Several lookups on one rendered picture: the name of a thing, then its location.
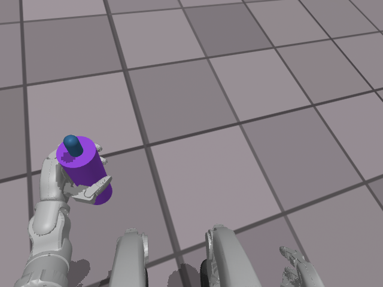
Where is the left robot hand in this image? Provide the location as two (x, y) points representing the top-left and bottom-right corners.
(39, 143), (112, 204)

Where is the left robot arm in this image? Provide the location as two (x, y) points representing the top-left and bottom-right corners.
(14, 200), (72, 287)

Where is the bottle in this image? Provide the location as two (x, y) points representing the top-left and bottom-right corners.
(56, 135), (113, 205)

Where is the right robot hand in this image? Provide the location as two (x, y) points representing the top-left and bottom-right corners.
(279, 246), (325, 287)

